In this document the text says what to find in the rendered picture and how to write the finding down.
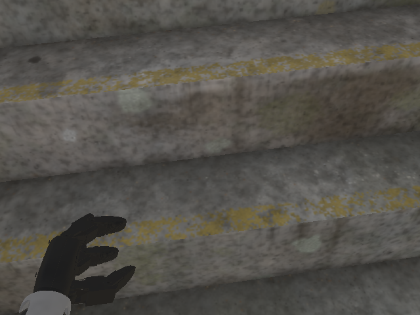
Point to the left robot forearm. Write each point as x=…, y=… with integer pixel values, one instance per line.
x=45, y=303

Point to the robot left hand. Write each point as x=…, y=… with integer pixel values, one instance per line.
x=67, y=256

